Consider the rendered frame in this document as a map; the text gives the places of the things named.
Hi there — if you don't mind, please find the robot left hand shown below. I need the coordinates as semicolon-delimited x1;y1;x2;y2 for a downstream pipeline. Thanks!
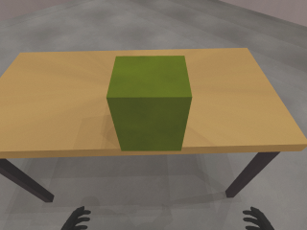
60;206;91;230

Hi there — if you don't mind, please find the table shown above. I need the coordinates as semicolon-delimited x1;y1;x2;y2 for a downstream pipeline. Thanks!
0;48;307;203

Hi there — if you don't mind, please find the carton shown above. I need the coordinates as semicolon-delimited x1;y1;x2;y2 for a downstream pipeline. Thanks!
106;56;193;151

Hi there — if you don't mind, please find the robot right hand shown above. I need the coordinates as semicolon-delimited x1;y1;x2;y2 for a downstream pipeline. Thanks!
243;206;274;230

